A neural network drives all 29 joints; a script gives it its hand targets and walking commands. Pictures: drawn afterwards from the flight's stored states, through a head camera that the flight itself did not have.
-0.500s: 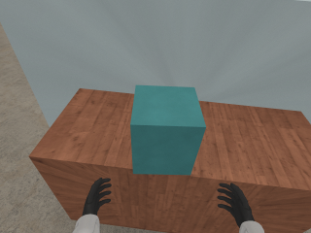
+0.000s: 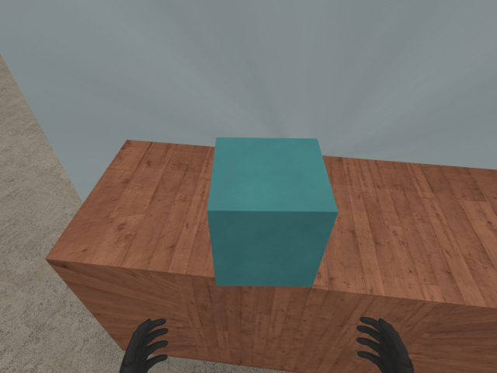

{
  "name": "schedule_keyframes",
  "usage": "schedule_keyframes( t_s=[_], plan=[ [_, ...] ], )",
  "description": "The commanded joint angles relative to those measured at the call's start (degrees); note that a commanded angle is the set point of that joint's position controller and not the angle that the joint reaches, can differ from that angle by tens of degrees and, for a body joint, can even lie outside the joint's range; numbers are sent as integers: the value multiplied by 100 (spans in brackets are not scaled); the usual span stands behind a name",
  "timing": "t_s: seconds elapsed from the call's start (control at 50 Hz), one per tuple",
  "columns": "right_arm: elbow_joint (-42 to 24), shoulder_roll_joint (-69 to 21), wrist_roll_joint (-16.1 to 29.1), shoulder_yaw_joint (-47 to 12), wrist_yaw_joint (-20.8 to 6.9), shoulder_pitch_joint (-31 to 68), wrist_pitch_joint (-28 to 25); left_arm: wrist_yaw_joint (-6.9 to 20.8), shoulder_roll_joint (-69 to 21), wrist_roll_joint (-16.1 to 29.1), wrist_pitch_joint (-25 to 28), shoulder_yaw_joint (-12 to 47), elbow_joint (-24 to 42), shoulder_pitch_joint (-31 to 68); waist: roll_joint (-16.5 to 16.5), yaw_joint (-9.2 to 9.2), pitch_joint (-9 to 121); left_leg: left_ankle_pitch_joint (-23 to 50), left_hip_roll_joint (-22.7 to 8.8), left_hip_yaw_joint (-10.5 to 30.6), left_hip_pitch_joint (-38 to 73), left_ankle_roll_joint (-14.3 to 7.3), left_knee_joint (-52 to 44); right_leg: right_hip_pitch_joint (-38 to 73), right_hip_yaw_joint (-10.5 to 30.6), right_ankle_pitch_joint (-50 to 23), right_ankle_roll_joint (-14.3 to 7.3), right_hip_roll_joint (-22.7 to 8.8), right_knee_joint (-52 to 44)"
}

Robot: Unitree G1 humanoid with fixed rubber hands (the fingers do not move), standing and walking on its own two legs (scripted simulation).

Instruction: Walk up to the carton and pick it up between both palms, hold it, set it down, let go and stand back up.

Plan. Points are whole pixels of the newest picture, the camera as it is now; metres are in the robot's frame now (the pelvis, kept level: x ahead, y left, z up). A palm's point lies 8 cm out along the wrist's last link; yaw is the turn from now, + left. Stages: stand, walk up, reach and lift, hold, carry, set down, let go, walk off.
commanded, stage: set down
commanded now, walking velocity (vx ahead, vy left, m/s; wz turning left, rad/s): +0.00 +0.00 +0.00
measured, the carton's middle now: (265, 213) +0.44 -0.01 -0.01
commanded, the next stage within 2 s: let go in 0.66 s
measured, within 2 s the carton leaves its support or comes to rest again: neither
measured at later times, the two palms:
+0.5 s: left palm out of the picture +0.15 +0.20 -0.07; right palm out of the picture +0.14 -0.21 -0.07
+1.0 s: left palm out of the picture +0.16 +0.21 -0.08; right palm out of the picture +0.15 -0.21 -0.08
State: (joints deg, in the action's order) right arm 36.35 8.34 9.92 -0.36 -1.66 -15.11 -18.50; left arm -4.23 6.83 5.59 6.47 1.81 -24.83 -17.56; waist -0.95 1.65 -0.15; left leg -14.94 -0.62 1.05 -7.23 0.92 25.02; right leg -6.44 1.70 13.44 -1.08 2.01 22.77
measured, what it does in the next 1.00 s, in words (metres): stands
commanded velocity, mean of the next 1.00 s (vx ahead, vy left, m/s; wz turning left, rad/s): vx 0.00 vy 0.00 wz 0.00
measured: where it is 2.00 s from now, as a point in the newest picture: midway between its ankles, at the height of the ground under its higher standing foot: outside the picture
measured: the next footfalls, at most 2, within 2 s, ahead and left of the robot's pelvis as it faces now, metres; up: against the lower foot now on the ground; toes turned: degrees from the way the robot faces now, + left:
none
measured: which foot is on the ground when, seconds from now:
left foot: down 0.00-1.00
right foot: down 0.00-1.00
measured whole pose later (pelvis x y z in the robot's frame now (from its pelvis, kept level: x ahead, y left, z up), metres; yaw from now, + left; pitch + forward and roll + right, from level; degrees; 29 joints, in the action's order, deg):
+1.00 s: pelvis +0.00 +0.00 +0.00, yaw +0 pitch -3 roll +0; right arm 41.4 8.3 5.8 -0.4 -1.5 -12.1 -12.1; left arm -1.7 6.8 5.5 -5.1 -1.6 -29.2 -11.1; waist -1.0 1.6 -2.6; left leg -14.9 -0.6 1.0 -6.9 0.9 25.0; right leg -6.4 1.7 13.8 -1.0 2.0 23.5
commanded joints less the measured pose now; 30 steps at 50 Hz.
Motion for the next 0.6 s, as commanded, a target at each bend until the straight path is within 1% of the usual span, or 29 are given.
schedule_keyframes(
  t_s=[0.0,0.02,0.06,0.08,0.1,0.12,0.14,0.16,0.18,0.2,0.22,0.24,0.26,0.28,0.3,0.32,0.34,0.36,0.38,0.4,0.42,0.44,0.46,0.48,0.5,0.52,0.54,0.56,0.58],
  plan=[
    [-660,915,-466,342,6,537,-314,93,926,-601,262,-320,1101,640,1,-49,75,1718,83,-181,457,189,-559,31,-166,-1418,-21,-91,-563],
    [-659,891,-492,382,10,595,-262,65,944,-569,242,-264,1144,801,37,-27,92,1503,85,-198,495,157,-582,-43,-153,-1162,-18,-117,-590],
    [-296,798,-677,428,52,678,-37,107,890,-601,10,-184,520,842,-27,-153,-437,891,82,-229,210,135,-676,-138,-111,-617,-36,-169,-685],
    [-453,804,-672,471,56,819,24,89,946,-525,-28,-151,646,1023,-77,-129,-334,650,59,-252,196,67,-717,-236,-114,-227,-46,-191,-682],
    [-608,791,-724,524,14,937,57,42,928,-503,-59,-126,658,1148,-2,-84,-437,395,50,-259,41,57,-770,-291,-115,99,-56,-175,-666],
    [-442,759,-739,501,12,1051,143,36,883,-539,-133,-98,473,1275,72,-29,-534,101,87,-317,-34,69,-768,-345,-98,476,-56,-195,-655],
    [-521,733,-846,558,42,1155,289,51,918,-458,-274,-31,334,1436,-14,-83,-697,-158,74,-327,-80,40,-761,-421,-56,729,-45,-242,-709],
    [-691,757,-817,635,16,1195,263,1,904,-391,-237,-39,529,1448,54,5,-560,-148,45,-315,-170,30,-768,-383,-115,720,-70,-222,-603],
    [-399,700,-905,583,77,1145,448,61,939,-423,-464,-41,174,1464,-86,-82,-760,-319,98,-389,-182,15,-759,-478,-32,918,-45,-243,-695],
    [-549,727,-956,600,95,1306,554,59,970,-361,-564,-38,252,1592,-110,-57,-750,-360,85,-413,-166,-2,-743,-520,-44,1010,-13,-275,-678],
    [-925,772,-879,689,39,1361,515,-54,942,-289,-436,59,753,1748,-20,-30,-582,-280,43,-341,-207,-3,-735,-478,-65,997,-45,-245,-589],
    [-691,716,-988,664,58,1327,632,-21,988,-316,-564,4,398,1719,-69,-63,-751,-437,73,-415,-241,-2,-742,-553,-29,1151,-35,-257,-643],
    [-896,699,-948,661,65,1274,669,-49,1028,-271,-590,-7,797,1758,-12,-37,-583,-273,41,-383,-223,-12,-736,-439,-16,916,-42,-295,-609],
    [-781,674,-989,681,83,1308,731,-43,1016,-335,-694,-22,577,1799,36,-37,-628,-338,71,-427,-226,5,-752,-465,-74,1003,-28,-268,-603],
    [-945,715,-992,697,75,1364,704,-52,1016,-285,-680,-59,604,1749,-41,22,-526,-121,64,-397,-216,7,-683,-464,-74,792,-26,-270,-543],
    [-738,632,-1004,675,73,1234,741,-29,1020,-331,-727,-71,509,1759,85,-33,-663,-85,95,-421,-227,24,-705,-435,-58,644,-8,-309,-597],
    [-800,692,-1017,649,98,1227,754,-27,1082,-388,-767,-179,617,1657,65,-14,-479,-4,94,-446,-156,24,-687,-365,-83,519,-9,-296,-548],
    [-462,637,-1103,568,127,1142,853,40,1062,-501,-944,-226,107,1584,28,-32,-790,-56,127,-475,-186,34,-700,-384,-51,482,-3,-310,-584],
    [-652,723,-1055,603,99,1173,774,24,1063,-504,-878,-195,351,1536,23,-14,-583,91,95,-456,-91,30,-700,-351,-139,292,5,-259,-529],
    [-610,689,-1076,581,108,1150,767,36,1061,-554,-880,-269,336,1569,44,-16,-548,235,140,-480,-109,23,-650,-309,-115,160,33,-280,-551],
    [-695,731,-1011,585,95,1127,764,27,1026,-497,-868,-267,535,1558,70,10,-399,391,109,-482,44,47,-651,-302,-129,30,22,-250,-510],
    [-553,765,-1048,589,95,1125,770,55,1084,-565,-904,-330,410,1546,93,-11,-370,405,124,-493,90,40,-651,-286,-144,-20,49,-250,-504],
    [-619,750,-1014,618,96,1052,743,38,1091,-532,-892,-337,584,1480,175,-5,-207,644,120,-466,120,66,-607,-216,-149,-265,45,-263,-504],
    [-783,780,-943,629,74,986,666,10,1100,-572,-859,-376,771,1371,167,50,-103,764,127,-444,129,70,-557,-156,-168,-419,44,-212,-450],
    [53,752,-1103,512,107,925,821,114,1047,-759,-1073,-416,17,1356,276,-89,-442,731,168,-501,169,99,-559,-157,-127,-544,46,-244,-488],
    [-415,835,-997,503,94,884,697,86,1090,-714,-956,-519,555,1210,198,15,-117,1145,148,-471,269,84,-514,-109,-189,-877,67,-199,-415],
    [-468,861,-983,511,97,881,648,107,1083,-723,-926,-538,586,1180,116,24,2,1247,146,-450,291,91,-512,-17,-219,-1030,83,-172,-415],
    [-513,880,-927,487,72,876,580,92,1073,-722,-880,-524,710,1121,210,6,98,1462,165,-459,420,123,-455,-65,-225,-1266,84,-156,-388],
    [-342,869,-940,472,68,785,561,135,1097,-754,-900,-595,602,1044,100,-12,32,1598,170,-440,376,140,-429,25,-225,-1435,84,-129,-388]
  ],
)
